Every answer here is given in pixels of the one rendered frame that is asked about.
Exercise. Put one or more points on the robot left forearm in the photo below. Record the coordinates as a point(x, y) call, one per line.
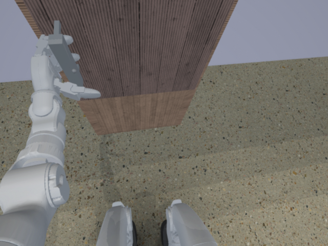
point(46, 141)

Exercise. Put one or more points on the handle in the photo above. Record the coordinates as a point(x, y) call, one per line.
point(61, 51)

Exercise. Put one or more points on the left robot upper arm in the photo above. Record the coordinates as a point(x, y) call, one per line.
point(30, 197)

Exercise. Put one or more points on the right robot shin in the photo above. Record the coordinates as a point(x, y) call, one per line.
point(173, 239)

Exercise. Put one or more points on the cupboard door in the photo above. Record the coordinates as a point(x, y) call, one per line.
point(136, 47)

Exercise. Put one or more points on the robot shin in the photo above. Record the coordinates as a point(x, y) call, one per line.
point(173, 239)
point(129, 236)

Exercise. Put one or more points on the robot left hand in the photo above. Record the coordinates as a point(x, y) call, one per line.
point(44, 71)

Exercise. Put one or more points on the left robot shin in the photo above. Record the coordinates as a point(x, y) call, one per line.
point(129, 236)

